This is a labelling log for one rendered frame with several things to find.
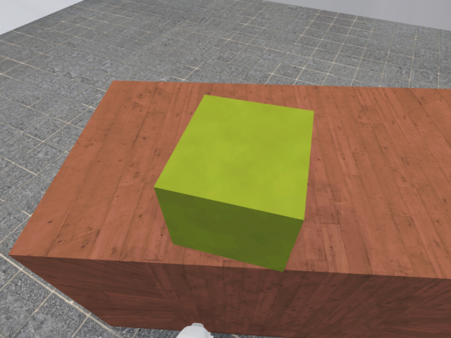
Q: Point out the carton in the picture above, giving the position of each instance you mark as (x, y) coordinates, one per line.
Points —
(236, 183)

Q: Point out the pedestal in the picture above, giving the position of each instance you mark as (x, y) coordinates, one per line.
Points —
(371, 260)

